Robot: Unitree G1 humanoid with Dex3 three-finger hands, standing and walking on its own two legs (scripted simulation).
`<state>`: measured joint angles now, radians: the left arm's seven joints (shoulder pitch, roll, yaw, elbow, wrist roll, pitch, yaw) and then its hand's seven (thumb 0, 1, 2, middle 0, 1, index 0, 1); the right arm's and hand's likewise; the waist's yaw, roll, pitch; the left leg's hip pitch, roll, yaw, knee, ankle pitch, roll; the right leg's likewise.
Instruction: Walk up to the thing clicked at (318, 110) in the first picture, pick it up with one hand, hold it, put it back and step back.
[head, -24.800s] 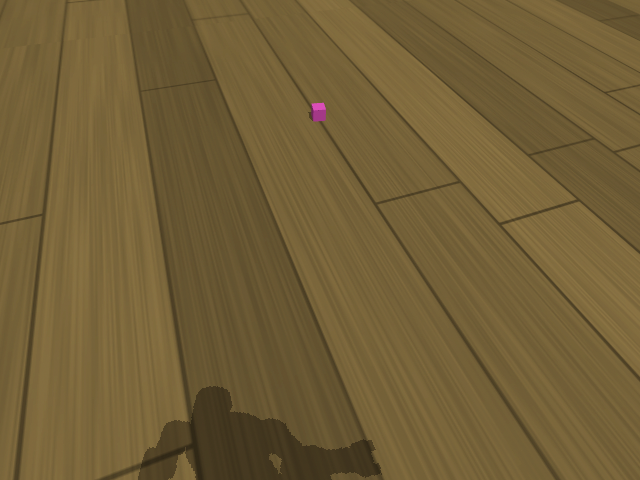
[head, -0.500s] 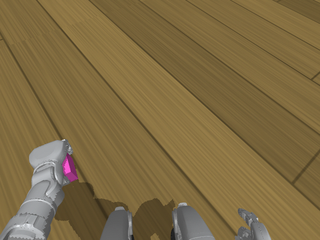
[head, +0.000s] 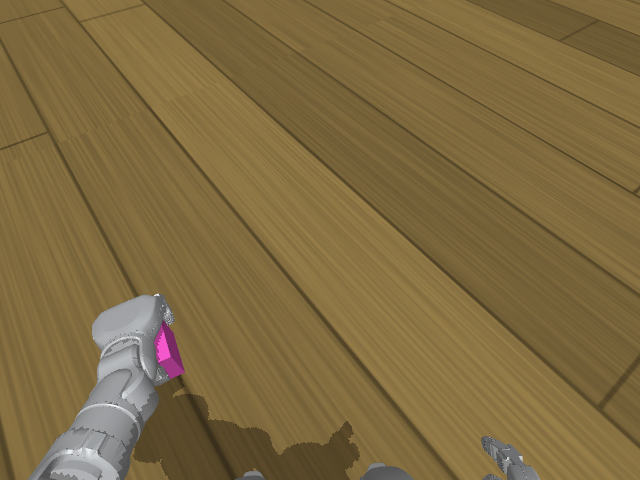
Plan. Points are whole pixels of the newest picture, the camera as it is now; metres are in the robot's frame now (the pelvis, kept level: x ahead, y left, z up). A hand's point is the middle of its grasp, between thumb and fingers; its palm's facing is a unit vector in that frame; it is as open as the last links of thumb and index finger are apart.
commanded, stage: hold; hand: left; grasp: from above
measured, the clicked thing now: (148, 354) +0.32 +0.24 -0.10
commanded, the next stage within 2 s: crouch in 1.96 s
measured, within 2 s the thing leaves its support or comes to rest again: neither
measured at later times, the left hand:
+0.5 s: hand (142, 338) +0.31 +0.22 -0.03, palm faces -0.38 -0.19 -0.91, open 10.3 cm
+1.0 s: hand (135, 345) +0.30 +0.22 -0.01, palm faces -0.38 -0.19 -0.91, open 10.3 cm
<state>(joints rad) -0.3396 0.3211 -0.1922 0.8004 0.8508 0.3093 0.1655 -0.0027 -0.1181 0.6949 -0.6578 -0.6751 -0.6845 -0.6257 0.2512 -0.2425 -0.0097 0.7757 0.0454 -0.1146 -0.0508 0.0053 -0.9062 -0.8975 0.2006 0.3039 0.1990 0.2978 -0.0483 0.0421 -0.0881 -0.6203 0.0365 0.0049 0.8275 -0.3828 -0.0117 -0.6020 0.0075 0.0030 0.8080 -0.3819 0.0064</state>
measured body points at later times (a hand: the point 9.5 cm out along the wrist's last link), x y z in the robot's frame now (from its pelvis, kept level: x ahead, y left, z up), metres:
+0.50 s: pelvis +0.01 +0.00 +0.02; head +0.02 -0.02 +0.47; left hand +0.33 +0.23 +0.02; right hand +0.14 -0.25 -0.10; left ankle +0.01 +0.13 -0.70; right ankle +0.01 -0.12 -0.70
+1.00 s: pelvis +0.00 +0.00 +0.03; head +0.01 -0.02 +0.48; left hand +0.31 +0.23 +0.04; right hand +0.15 -0.24 -0.08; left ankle +0.01 +0.13 -0.70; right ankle +0.01 -0.12 -0.70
